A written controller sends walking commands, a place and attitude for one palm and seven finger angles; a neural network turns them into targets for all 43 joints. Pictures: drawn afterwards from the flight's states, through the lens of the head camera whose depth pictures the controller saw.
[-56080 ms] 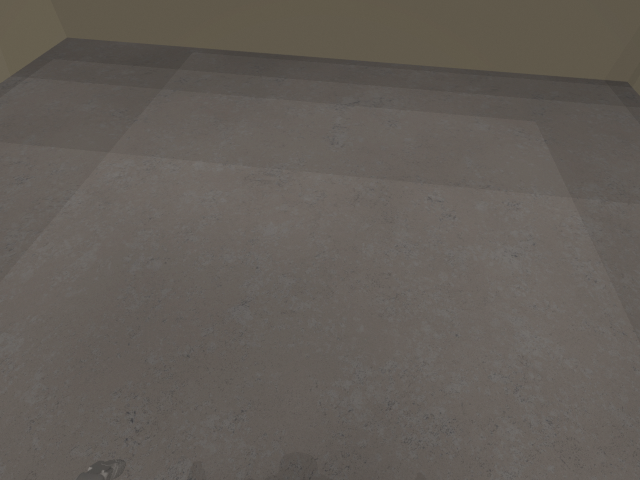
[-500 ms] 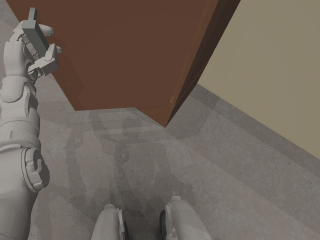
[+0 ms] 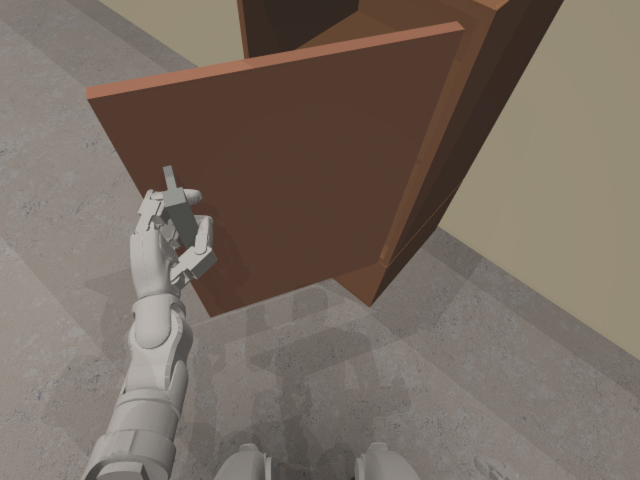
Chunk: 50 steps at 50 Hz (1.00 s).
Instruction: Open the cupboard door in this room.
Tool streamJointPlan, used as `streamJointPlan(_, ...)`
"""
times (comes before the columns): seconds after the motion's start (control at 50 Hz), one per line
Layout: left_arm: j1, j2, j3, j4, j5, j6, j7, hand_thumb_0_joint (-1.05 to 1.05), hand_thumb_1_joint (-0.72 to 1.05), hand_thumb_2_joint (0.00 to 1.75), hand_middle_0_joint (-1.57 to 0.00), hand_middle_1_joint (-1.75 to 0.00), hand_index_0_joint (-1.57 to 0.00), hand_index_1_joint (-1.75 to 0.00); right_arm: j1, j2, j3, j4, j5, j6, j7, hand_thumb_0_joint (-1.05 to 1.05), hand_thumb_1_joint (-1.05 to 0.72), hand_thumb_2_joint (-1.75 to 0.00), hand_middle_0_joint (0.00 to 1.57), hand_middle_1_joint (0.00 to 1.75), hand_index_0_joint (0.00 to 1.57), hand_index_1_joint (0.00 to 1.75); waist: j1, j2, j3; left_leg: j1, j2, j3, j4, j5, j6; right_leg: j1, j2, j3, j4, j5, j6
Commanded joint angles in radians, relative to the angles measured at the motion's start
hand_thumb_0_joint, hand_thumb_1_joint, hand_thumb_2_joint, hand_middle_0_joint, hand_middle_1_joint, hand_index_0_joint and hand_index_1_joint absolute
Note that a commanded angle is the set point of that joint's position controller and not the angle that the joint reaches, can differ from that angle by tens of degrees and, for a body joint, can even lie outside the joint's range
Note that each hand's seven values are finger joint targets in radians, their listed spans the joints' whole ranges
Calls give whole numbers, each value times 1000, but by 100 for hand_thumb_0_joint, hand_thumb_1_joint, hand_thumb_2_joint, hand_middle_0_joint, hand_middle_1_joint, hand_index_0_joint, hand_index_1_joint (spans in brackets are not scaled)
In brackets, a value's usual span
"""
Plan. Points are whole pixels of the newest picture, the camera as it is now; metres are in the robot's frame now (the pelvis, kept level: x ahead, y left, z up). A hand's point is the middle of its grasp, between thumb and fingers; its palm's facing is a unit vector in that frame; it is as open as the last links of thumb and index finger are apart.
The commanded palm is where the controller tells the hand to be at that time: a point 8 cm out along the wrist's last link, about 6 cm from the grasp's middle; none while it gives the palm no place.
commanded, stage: pull the door open along its arc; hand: left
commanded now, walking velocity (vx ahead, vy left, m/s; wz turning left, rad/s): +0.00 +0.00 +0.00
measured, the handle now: (184, 214) +0.44 +0.18 +0.04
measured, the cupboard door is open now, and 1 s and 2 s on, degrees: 62 82 83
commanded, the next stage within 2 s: open thumb and fingers to let go in 0.32 s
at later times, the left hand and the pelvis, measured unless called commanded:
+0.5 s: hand (278, 327) +0.29 +0.05 +0.04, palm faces +0.44 -0.90 -0.01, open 6.1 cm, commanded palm +0.24 +0.10 +0.03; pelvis -0.01 -0.05 +0.00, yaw +5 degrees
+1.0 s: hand (271, 322) +0.29 +0.06 +0.04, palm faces +0.41 -0.91 +0.00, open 13.3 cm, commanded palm +0.25 +0.10 +0.03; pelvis -0.02 -0.05 +0.00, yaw +4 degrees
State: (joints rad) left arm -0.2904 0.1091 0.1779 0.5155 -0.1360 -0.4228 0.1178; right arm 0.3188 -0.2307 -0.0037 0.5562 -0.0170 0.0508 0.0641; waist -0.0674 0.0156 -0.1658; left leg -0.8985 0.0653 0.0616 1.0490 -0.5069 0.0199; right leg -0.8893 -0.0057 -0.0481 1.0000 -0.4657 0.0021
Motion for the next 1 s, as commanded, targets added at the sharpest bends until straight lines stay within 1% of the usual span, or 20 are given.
streamJointPlan(0.0, 23, 110, 54, -294, 100, -62, 242, 0, 90, 90, -40, -135, -40, -135, 12, -111, -54, -116, -30, -30, 2, 0, -90, -90, 20, 30, 20, 30, 90, 5, -335, 217, -46, -46, -122, 484, -27, 303, 30, -20, -45, 454, -28)
streamJointPlan(0.02, 73, 71, 16, -321, 124, -62, 269, 0, 90, 90, -40, -135, -40, -135, -7, -100, -51, -125, -32, -28, 4, 0, -90, -90, 20, 30, 20, 30, 99, 7, -334, 226, -48, -43, -128, 486, -28, 315, 26, -19, -45, 460, -31)
streamJointPlan(0.04, 113, 23, -39, -341, 142, -60, 281, 0, 90, 90, -40, -135, -40, -135, -23, -93, -50, -129, -32, -28, 5, 0, -90, -90, 20, 30, 20, 30, 90, -3, -319, 232, -48, -42, -128, 470, -27, 314, 24, -20, -51, 455, -31)
streamJointPlan(0.1, 228, -5, -63, -390, 153, -56, 328, 0, 90, 90, -40, -135, -40, -135, -71, -80, -46, -146, -35, -29, -8, 0, -90, -90, 20, 30, 20, 30, 102, -70, -288, 211, -57, -42, -138, 396, -23, 357, 20, -9, -78, 433, -30)
streamJointPlan(0.12, 260, -14, -65, -415, 150, -55, 347, 0, 90, 90, -40, -135, -40, -135, -92, -72, -42, -150, -34, -29, -13, 0, -90, -90, 20, 30, 20, 30, 113, -75, -270, 204, -60, -41, -146, 370, -24, 367, 17, -4, -85, 416, -29)
streamJointPlan(0.14, 292, -49, -101, -436, 154, -52, 357, 0, 90, 90, -40, -135, -40, -135, -109, -63, -39, -154, -34, -32, -15, 0, -90, -90, 20, 30, 20, 30, 112, -57, -250, 208, -65, -37, -148, 353, -24, 369, 14, -3, -93, 408, -30)
streamJointPlan(0.22, 334, -91, -156, -482, 186, -49, 418, 0, 90, 90, -40, -135, -40, -135, -150, -39, -31, -147, -46, -45, -31, 0, -90, -90, 20, 30, 20, 30, 104, -80, -225, 202, -73, -40, -137, 310, -21, 370, 5, 19, -115, 383, -25)
streamJointPlan(0.28, 282, -146, -239, -477, 233, -52, 435, 0, 90, 90, -40, -135, -40, -135, -160, -32, -27, -133, -58, -64, -34, 0, -90, -90, 20, 30, 20, 30, 74, -51, -195, 198, -73, -46, -119, 293, -21, 321, -2, 22, -111, 368, -26)
streamJointPlan(0.3, 265, -165, -267, -464, 246, -50, 436, 0, 90, 90, -40, -135, -40, -135, -154, -29, -27, -127, -60, -71, -37, 0, -90, -90, 20, 30, 20, 30, 57, -79, -185, 192, -73, -50, -113, 278, -17, 313, -4, 28, -122, 359, -22)
streamJointPlan(0.38, 189, -243, -377, -478, 278, -60, 435, 0, 90, 90, -40, -135, -40, -135, -167, -30, -32, -114, -69, -105, -39, 0, -90, -90, 20, 30, 20, 30, 32, -64, -232, 200, -76, -53, -82, 261, -14, 292, -20, 44, -122, 358, -16)
streamJointPlan(0.4, 116, -269, -413, -480, 284, -57, 437, 0, 90, 90, -40, -135, -40, -135, -162, -31, -31, -106, -69, -113, -40, 0, -90, -90, 20, 30, 20, 30, 5, -78, -224, 199, -74, -57, -71, 259, -11, 273, -21, 47, -124, 356, -15)
streamJointPlan(0.44, 131, -222, -367, -452, 283, -58, 437, 0, 76, 84, -39, -134, -39, -134, -164, -36, -38, -97, -70, -118, -45, 0, -90, -90, 20, 30, 20, 30, 25, -91, -245, 178, -77, -57, -66, 245, -13, 292, -31, 63, -127, 353, -10)
streamJointPlan(0.48, 132, -210, -352, -452, 270, -56, 431, 0, 62, 78, -38, -132, -38, -132, -162, -34, -39, -98, -67, -120, -49, 0, -90, -90, 20, 30, 20, 30, 35, -94, -270, 160, -82, -56, -64, 238, -15, 332, -45, 90, -138, 374, -2)
streamJointPlan(0.54, 109, -181, -323, -422, 235, -50, 406, 0, 41, 69, -36, -130, -36, -130, -168, -37, -39, -88, -59, -118, -60, 0, -90, -90, 20, 30, 20, 30, 29, -156, -241, 111, -84, -60, -60, 200, -16, 368, -69, 145, -182, 351, 16)
streamJointPlan(0.58, 78, -166, -298, -427, 209, -56, 391, 0, 27, 63, -35, -128, -35, -128, -172, -39, -38, -79, -56, -119, -65, 0, -90, -90, 20, 30, 20, 30, 33, -142, -245, 106, -86, -61, -61, 187, -16, 383, -77, 167, -200, 324, 19)
streamJointPlan(0.66, 69, -173, -288, -395, 176, -69, 371, 0, -1, 51, -33, -125, -33, -125, -175, -46, -38, -72, -52, -123, -65, 0, -90, -90, 20, 30, 20, 30, 37, -137, -232, 103, -87, -62, -70, 169, -17, 370, -76, 164, -210, 263, 16)
streamJointPlan(0.72, 69, -156, -267, -361, 178, -79, 373, 0, -22, 42, -32, -123, -32, -123, -170, -52, -43, -69, -52, -126, -61, 0, -90, -90, 20, 30, 20, 30, 43, -150, -235, 96, -86, -63, -72, 168, -15, 363, -75, 161, -206, 250, 14)
streamJointPlan(0.8, 80, -155, -267, -359, 193, -90, 383, 0, -50, 30, -30, -120, -30, -120, -158, -55, -49, -72, -52, -124, -54, 0, -90, -90, 20, 30, 20, 30, 52, -120, -252, 111, -87, -59, -78, 192, -13, 363, -64, 141, -186, 273, 3)
streamJointPlan(0.86, 37, -179, -287, -349, 197, -92, 393, 0, -50, 30, -29, -115, -29, -115, -156, -56, -50, -69, -53, -123, -51, 0, -90, -90, 20, 30, 20, 30, 39, -123, -236, 129, -85, -54, -81, 186, -11, 322, -53, 112, -178, 241, -1)
streamJointPlan(0.98, 43, -189, -294, -332, 218, -87, 419, 0, -50, 30, -24, -85, -24, -85, -158, -56, -51, -79, -54, -119, -47, 0, -90, -90, 20, 30, 20, 30, 47, -102, -242, 162, -81, -52, -96, 199, -9, 289, -28, 61, -150, 223, -17)
